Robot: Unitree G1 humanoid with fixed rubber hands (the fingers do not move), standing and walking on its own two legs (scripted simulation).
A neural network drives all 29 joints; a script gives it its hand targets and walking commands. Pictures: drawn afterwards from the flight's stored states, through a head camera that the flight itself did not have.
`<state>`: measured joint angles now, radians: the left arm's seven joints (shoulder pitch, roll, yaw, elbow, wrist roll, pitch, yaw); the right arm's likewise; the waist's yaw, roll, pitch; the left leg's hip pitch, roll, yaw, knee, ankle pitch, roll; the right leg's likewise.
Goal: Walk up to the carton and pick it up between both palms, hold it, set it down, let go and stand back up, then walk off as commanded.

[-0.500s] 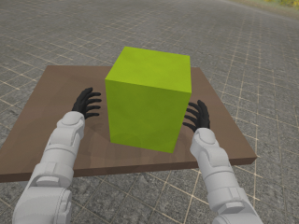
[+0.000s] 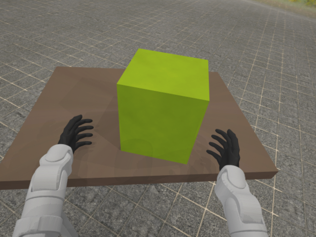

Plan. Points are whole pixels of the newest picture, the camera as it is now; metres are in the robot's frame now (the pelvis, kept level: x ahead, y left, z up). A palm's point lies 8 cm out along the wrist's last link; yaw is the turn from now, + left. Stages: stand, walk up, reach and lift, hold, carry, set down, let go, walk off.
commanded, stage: set down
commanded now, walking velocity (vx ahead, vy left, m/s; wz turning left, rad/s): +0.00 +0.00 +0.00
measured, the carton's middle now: (162, 106) +0.47 -0.04 +0.10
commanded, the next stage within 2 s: none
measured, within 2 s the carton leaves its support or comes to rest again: neither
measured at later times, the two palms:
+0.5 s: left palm (51, 174) +0.27 +0.23 +0.07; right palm (243, 192) +0.20 -0.19 +0.09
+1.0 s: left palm (49, 202) +0.22 +0.22 +0.06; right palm (246, 210) +0.17 -0.18 +0.07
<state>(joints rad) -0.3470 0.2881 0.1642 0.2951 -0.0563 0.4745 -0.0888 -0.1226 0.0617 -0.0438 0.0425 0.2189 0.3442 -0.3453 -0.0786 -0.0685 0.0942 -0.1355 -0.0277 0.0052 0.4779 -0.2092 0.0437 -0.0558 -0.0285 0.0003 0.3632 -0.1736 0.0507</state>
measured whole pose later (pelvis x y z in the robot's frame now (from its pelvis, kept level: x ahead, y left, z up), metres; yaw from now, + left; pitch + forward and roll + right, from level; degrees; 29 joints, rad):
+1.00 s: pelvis +0.01 -0.01 +0.00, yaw +0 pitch -7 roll -2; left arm 0.29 0.35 0.09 -0.26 -0.14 0.41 -0.12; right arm 0.47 0.05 0.02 -0.50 0.22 0.50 -0.28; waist -0.01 -0.03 0.09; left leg -0.13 -0.02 0.01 0.45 -0.21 0.04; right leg -0.06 -0.02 0.00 0.35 -0.18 0.05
